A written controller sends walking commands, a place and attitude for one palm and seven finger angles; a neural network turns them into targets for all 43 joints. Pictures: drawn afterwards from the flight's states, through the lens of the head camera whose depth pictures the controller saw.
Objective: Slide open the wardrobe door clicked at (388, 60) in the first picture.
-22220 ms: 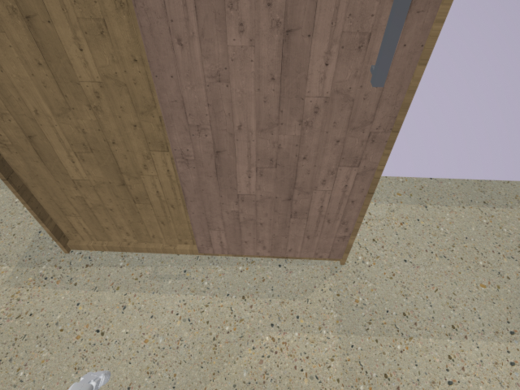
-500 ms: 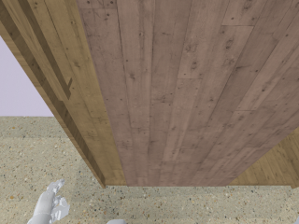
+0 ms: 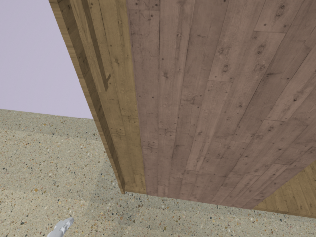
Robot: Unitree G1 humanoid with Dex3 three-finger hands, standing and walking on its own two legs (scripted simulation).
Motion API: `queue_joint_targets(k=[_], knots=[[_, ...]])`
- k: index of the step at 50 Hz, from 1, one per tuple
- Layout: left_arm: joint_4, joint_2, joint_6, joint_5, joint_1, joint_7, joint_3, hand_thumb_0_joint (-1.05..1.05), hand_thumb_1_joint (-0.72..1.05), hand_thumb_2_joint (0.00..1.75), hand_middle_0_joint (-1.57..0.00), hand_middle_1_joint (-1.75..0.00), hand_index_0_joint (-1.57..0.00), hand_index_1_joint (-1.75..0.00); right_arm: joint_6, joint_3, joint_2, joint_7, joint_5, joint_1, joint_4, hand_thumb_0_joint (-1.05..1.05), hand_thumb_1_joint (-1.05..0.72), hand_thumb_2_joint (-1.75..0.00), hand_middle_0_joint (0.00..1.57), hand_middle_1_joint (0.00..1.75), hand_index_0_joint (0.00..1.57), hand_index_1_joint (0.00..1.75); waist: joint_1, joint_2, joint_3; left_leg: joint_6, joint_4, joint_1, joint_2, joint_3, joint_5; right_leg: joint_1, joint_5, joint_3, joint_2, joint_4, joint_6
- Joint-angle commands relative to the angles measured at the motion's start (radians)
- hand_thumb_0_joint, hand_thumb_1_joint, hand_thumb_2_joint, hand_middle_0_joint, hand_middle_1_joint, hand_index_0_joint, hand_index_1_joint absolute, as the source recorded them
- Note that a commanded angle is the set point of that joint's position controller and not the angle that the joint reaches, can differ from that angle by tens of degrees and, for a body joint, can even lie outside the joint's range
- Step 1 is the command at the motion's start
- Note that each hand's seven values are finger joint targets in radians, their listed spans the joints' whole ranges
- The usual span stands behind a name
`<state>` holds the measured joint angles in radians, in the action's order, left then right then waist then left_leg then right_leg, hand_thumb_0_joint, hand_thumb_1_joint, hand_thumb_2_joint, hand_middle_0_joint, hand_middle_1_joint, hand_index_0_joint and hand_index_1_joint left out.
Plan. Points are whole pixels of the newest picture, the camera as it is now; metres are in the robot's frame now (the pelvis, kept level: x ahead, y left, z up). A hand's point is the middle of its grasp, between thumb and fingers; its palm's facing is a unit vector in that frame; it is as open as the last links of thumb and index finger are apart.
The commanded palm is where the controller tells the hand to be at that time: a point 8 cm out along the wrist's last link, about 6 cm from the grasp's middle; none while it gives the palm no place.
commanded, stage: stop walking and hold the door there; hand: right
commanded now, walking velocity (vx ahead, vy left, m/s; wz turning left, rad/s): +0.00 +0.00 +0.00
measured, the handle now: out of the picture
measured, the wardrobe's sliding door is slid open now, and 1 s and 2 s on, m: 0.45 0.45 0.45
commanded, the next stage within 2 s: loosen the grip on the handle in 1.88 s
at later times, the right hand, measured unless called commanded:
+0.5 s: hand out of the picture +0.38 -0.38 +0.23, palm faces +0.62 +0.76 -0.19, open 6.1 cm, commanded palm +0.33 -0.41 +0.21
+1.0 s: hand out of the picture +0.38 -0.38 +0.22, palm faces +0.46 +0.88 -0.16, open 6.3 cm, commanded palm +0.34 -0.42 +0.21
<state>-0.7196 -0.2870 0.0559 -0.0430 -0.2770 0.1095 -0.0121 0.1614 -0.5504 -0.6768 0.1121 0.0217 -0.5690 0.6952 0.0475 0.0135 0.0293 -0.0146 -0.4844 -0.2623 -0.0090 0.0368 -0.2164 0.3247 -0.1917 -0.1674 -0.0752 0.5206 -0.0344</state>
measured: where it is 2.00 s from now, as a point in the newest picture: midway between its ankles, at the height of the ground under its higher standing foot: outside the picture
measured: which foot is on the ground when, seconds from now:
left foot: down 0.00-0.54, up 0.56-0.86, down 0.88-1.00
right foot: down 0.00-0.86, up 0.88-1.00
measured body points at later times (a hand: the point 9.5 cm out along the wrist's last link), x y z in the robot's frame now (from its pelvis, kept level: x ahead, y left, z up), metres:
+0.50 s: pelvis +0.01 -0.02 -0.01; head +0.01 -0.02 +0.44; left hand +0.12 +0.27 -0.11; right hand +0.34 -0.42 +0.24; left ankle +0.03 +0.13 -0.74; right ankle +0.06 -0.10 -0.73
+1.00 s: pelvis -0.01 -0.11 -0.01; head +0.06 -0.11 +0.43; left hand +0.16 +0.13 -0.12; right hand +0.35 -0.43 +0.23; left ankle -0.10 +0.05 -0.74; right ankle +0.04 -0.23 -0.68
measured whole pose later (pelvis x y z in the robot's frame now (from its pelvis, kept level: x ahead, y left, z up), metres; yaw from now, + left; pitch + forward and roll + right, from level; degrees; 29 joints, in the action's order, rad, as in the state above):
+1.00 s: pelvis -0.01 -0.11 -0.01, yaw -1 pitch +1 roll -1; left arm -0.70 -0.26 0.07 -0.02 -0.12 0.03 -0.02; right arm 0.17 -0.34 -0.47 0.10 0.08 -0.55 0.23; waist -0.04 -0.03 0.14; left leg -0.09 -0.59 -0.15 -0.17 0.15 -0.44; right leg 0.60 -0.46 -0.03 0.00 1.01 0.03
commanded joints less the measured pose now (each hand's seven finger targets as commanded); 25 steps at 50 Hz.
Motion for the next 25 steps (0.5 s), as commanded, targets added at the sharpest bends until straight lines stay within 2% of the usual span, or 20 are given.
queue_joint_targets(k=[1,3,5,8,10,11,13,14,15,18,19,20,21,22,23,24,25], knots=[[0.131,-0.169,0.052,-0.008,0.057,0.013,0.053,0.00,0.90,0.90,-0.20,-0.30,-0.20,-0.30,0.056,-0.032,-0.339,0.013,-0.015,-0.287,-0.137,0.00,-0.90,-0.90,0.45,1.40,0.45,1.40,-0.046,0.125,-0.184,0.011,0.028,0.034,-0.045,-0.030,-0.074,-0.047,-0.258,0.212,-0.140,-0.227,-0.003],[0.126,-0.173,0.054,-0.008,0.040,0.012,0.055,0.00,0.90,0.90,-0.20,-0.30,-0.20,-0.30,0.056,-0.039,-0.351,0.013,-0.019,-0.290,-0.098,0.00,-0.90,-0.90,0.45,1.40,0.45,1.40,-0.045,0.106,-0.181,0.012,0.029,0.044,-0.048,-0.030,-0.072,-0.024,-0.264,0.199,-0.133,-0.217,0.001],[0.125,-0.172,0.056,-0.012,0.037,0.012,0.057,0.00,0.90,0.90,-0.20,-0.30,-0.20,-0.30,0.057,-0.010,-0.333,0.010,-0.017,-0.316,-0.121,0.00,-0.90,-0.90,0.45,1.40,0.45,1.40,-0.043,0.107,-0.191,0.014,0.055,0.041,-0.056,-0.044,-0.055,-0.048,-0.228,0.173,-0.115,-0.188,0.005],[0.117,-0.173,0.060,-0.008,0.022,0.009,0.062,0.00,0.90,0.90,-0.20,-0.30,-0.20,-0.30,0.058,-0.008,-0.332,0.005,-0.018,-0.323,-0.098,0.00,-0.90,-0.90,0.45,1.40,0.45,1.40,-0.038,0.043,-0.218,0.023,0.100,0.004,-0.081,-0.091,-0.019,-0.108,-0.122,0.133,-0.080,-0.098,0.020],[0.108,-0.179,0.051,-0.010,0.015,0.007,0.064,0.00,0.90,0.90,-0.20,-0.30,-0.20,-0.30,0.050,-0.039,-0.371,0.004,-0.014,-0.296,-0.060,0.00,-0.90,-0.90,0.45,1.40,0.45,1.40,-0.038,-0.002,-0.207,0.028,0.134,-0.015,-0.102,-0.132,-0.011,-0.115,-0.078,0.123,-0.061,-0.059,0.022],[0.108,-0.177,0.051,-0.008,0.016,0.006,0.064,0.00,0.90,0.90,-0.20,-0.30,-0.20,-0.30,0.054,-0.032,-0.365,0.002,-0.018,-0.312,-0.067,0.00,-0.90,-0.90,0.45,1.40,0.45,1.40,-0.034,-0.013,-0.211,0.031,0.140,-0.026,-0.112,-0.138,-0.009,-0.124,-0.062,0.124,-0.055,-0.044,0.024],[0.109,-0.178,0.048,-0.008,0.023,0.004,0.067,0.00,0.90,0.90,-0.20,-0.30,-0.20,-0.30,0.059,-0.026,-0.357,-0.002,-0.021,-0.318,-0.073,0.00,-0.90,-0.90,0.45,1.40,0.45,1.40,-0.036,0.012,-0.216,0.033,0.137,-0.035,-0.120,-0.147,0.011,-0.144,-0.024,0.122,-0.049,-0.027,0.022],[0.104,-0.180,0.040,-0.011,0.024,0.005,0.069,0.00,0.90,0.90,-0.20,-0.30,-0.20,-0.30,0.056,-0.017,-0.355,0.000,-0.018,-0.305,-0.064,0.00,-0.90,-0.90,0.45,1.40,0.45,1.40,-0.034,0.040,-0.202,0.035,0.137,-0.029,-0.136,-0.151,0.041,-0.139,0.000,0.115,-0.046,-0.018,0.020],[0.114,-0.177,0.035,-0.009,0.030,0.003,0.068,0.00,0.90,0.90,-0.20,-0.30,-0.20,-0.30,0.056,-0.019,-0.358,0.001,-0.022,-0.305,-0.083,0.00,-0.90,-0.90,0.45,1.40,0.45,1.40,-0.038,0.032,-0.204,0.040,0.134,-0.020,-0.155,-0.169,0.064,-0.121,0.016,0.113,-0.036,0.008,0.023],[0.119,-0.173,0.019,-0.007,0.039,-0.003,0.073,0.00,0.90,0.90,-0.20,-0.30,-0.20,-0.30,0.059,-0.034,-0.370,0.008,-0.025,-0.301,-0.071,0.00,-0.90,-0.90,0.45,1.40,0.45,1.40,-0.041,-0.081,-0.198,0.077,0.146,-0.001,-0.260,-0.241,0.135,-0.064,-0.033,0.120,0.000,0.093,0.037],[0.113,-0.177,0.011,-0.010,0.045,-0.001,0.077,0.00,0.90,0.90,-0.20,-0.30,-0.20,-0.30,0.054,-0.015,-0.357,0.008,-0.017,-0.298,-0.068,0.00,-0.90,-0.90,0.45,1.40,0.45,1.40,-0.043,-0.075,-0.184,0.092,0.154,0.013,-0.293,-0.264,0.179,-0.047,-0.056,0.127,0.007,0.110,0.040],[0.122,-0.170,0.008,-0.009,0.053,-0.006,0.073,0.00,0.90,0.90,-0.20,-0.30,-0.20,-0.30,0.053,-0.007,-0.345,0.008,-0.018,-0.317,-0.106,0.00,-0.90,-0.90,0.45,1.40,0.45,1.40,-0.045,-0.110,-0.186,0.104,0.144,0.031,-0.322,-0.271,0.206,-0.021,-0.098,0.140,0.014,0.119,0.042],[0.126,-0.167,0.008,-0.010,0.059,-0.009,0.074,0.00,0.90,0.90,-0.20,-0.30,-0.20,-0.30,0.055,0.000,-0.328,0.007,-0.017,-0.329,-0.125,0.00,-0.90,-0.90,0.45,1.40,0.45,1.40,-0.047,-0.164,-0.192,0.107,0.133,0.051,-0.338,-0.264,0.230,-0.008,-0.128,0.150,0.018,0.114,0.043],[0.128,-0.164,0.009,-0.010,0.062,-0.011,0.072,0.00,0.90,0.90,-0.20,-0.30,-0.20,-0.30,0.052,0.020,-0.298,0.005,-0.015,-0.333,-0.142,0.00,-0.90,-0.90,0.45,1.40,0.45,1.40,-0.043,-0.186,-0.193,0.106,0.114,0.043,-0.346,-0.240,0.237,-0.022,-0.124,0.158,0.014,0.092,0.042],[0.127,-0.161,0.010,-0.008,0.069,-0.014,0.074,0.00,0.90,0.90,-0.20,-0.30,-0.20,-0.30,0.052,0.036,-0.272,0.003,-0.013,-0.331,-0.165,0.00,-0.90,-0.90,0.45,1.40,0.45,1.40,-0.037,-0.180,-0.191,0.094,0.093,0.010,-0.334,-0.214,0.226,-0.069,-0.080,0.154,0.013,0.049,0.040],[0.116,-0.165,0.004,-0.009,0.080,-0.012,0.075,0.00,0.90,0.90,-0.20,-0.30,-0.20,-0.30,0.051,0.063,-0.247,0.000,-0.004,-0.318,-0.169,0.00,-0.90,-0.90,0.45,1.40,0.45,1.40,-0.026,-0.121,-0.174,0.069,0.062,-0.050,-0.305,-0.166,0.182,-0.134,0.000,0.152,-0.002,0.002,0.032],[0.129,-0.170,0.001,-0.005,0.084,-0.014,0.077,0.00,0.90,0.90,-0.20,-0.30,-0.20,-0.30,0.060,0.065,-0.242,0.000,-0.010,-0.322,-0.217,0.00,-0.90,-0.90,0.45,1.40,0.45,1.40,-0.032,-0.078,-0.191,0.045,0.010,-0.073,-0.251,-0.113,0.115,-0.163,0.063,0.161,-0.032,-0.043,0.017]])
